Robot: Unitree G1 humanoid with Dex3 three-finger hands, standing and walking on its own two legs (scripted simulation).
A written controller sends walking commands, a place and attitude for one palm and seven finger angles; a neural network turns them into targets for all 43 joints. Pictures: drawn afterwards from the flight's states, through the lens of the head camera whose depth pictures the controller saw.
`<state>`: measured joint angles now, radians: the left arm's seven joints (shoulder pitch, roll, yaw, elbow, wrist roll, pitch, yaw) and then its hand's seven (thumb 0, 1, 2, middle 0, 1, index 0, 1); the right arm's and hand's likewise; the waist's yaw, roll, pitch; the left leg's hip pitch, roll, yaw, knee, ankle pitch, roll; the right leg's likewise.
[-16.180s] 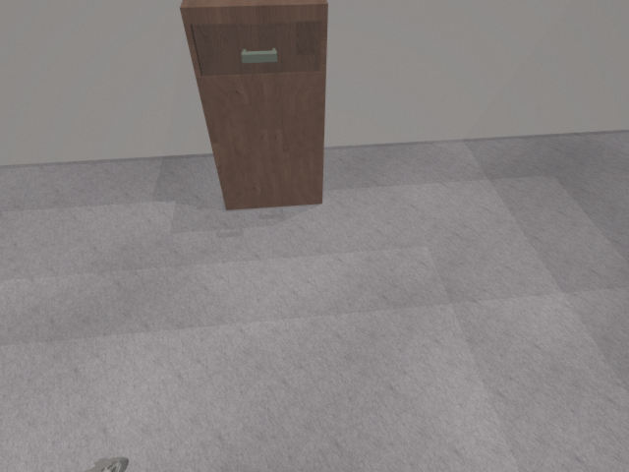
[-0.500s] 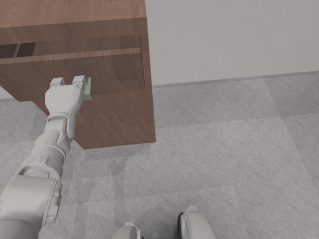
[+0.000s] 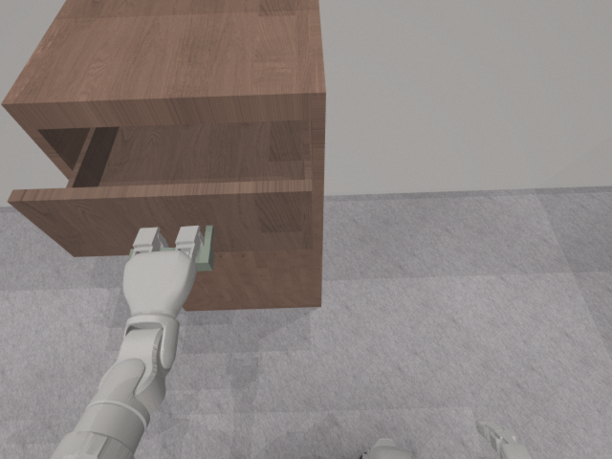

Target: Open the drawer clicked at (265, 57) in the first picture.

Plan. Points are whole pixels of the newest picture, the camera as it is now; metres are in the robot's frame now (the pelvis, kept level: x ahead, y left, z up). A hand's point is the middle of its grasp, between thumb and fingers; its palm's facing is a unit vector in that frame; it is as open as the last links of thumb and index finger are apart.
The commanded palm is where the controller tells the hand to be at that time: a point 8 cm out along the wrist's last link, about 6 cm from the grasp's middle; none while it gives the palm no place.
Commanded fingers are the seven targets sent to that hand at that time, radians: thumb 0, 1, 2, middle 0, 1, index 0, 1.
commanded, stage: pull the drawer open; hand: left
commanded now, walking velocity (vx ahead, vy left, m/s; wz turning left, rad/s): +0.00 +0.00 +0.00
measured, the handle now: (174, 246) +0.40 +0.22 -0.01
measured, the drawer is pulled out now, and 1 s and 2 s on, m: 0.13 0.27 0.30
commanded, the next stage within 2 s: open the thumb to release the handle in 1.26 s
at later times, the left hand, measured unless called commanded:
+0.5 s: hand (172, 306) +0.31 +0.21 -0.03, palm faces -0.02 -0.04 -1.00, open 6.1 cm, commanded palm +0.26 +0.21 +0.02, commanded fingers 0.00 0.90 0.90 -0.40 -1.35 -0.40 -1.35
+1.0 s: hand (159, 394) +0.20 +0.20 -0.03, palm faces -0.02 -0.09 -1.00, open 6.1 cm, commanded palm +0.15 +0.21 +0.02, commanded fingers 0.00 0.90 0.90 -0.40 -1.35 -0.40 -1.35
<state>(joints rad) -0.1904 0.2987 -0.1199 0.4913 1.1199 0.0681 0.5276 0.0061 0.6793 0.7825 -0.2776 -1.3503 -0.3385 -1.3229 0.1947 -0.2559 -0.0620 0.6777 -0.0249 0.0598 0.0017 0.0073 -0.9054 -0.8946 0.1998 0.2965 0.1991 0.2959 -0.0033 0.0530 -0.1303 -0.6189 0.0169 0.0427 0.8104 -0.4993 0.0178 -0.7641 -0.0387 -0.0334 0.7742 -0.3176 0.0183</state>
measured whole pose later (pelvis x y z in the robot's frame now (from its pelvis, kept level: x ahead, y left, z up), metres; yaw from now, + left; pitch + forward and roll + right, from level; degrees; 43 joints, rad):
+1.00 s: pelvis -0.01 -0.02 +0.00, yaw -2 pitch +13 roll +1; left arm 0.38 0.28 -0.09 0.08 1.12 0.04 0.52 0.02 0.67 0.74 -0.26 -1.32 -0.38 -1.31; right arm 0.06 -0.21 -0.02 0.58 -0.04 0.03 0.01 0.01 -0.91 -0.89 0.20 0.30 0.20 0.30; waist 0.04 0.03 -0.13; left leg -0.53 0.03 0.07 0.82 -0.51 -0.01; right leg -0.71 -0.02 -0.01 0.83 -0.34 -0.01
